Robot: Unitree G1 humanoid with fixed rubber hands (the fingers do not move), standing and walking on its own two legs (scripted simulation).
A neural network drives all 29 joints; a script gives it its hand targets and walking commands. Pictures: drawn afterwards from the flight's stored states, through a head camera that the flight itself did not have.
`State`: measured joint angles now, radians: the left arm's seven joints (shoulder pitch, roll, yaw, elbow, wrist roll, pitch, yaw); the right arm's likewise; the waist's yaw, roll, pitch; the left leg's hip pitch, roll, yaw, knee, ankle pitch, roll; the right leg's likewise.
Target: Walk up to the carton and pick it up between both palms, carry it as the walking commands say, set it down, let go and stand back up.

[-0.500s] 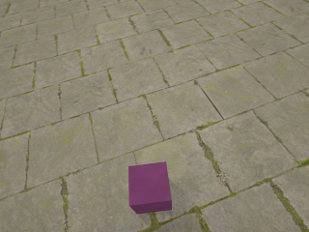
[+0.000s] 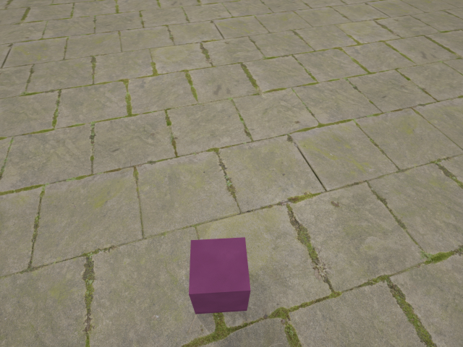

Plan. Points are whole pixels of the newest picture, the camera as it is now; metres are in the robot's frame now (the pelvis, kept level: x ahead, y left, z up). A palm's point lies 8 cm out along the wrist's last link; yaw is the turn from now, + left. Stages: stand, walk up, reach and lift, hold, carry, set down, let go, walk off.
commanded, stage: walk up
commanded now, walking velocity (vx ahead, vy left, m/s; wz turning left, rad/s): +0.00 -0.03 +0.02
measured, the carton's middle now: (219, 276) +0.49 +0.04 -0.64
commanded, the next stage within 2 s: none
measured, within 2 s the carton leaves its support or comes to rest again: neither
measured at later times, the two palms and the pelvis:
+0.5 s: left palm out of the picture +0.07 +0.23 -0.11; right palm out of the picture +0.00 -0.27 -0.12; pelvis -0.01 +0.00 +0.01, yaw -3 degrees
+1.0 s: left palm out of the picture +0.05 +0.29 -0.11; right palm out of the picture +0.06 -0.23 -0.12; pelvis +0.02 +0.03 +0.01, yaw -3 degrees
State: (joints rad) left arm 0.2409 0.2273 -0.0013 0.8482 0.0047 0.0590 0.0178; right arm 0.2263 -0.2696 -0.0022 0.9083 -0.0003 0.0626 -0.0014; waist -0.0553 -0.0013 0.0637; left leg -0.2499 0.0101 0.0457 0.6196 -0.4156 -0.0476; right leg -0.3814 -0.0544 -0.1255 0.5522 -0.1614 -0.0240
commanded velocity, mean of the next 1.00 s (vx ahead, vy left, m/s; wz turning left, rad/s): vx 0.08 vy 0.02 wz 0.00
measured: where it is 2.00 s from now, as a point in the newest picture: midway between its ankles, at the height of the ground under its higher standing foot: outside the picture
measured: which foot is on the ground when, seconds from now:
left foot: down 0.00-0.78, up 0.80-1.00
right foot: down 0.00-0.02, up 0.04-0.42, down 0.44-1.00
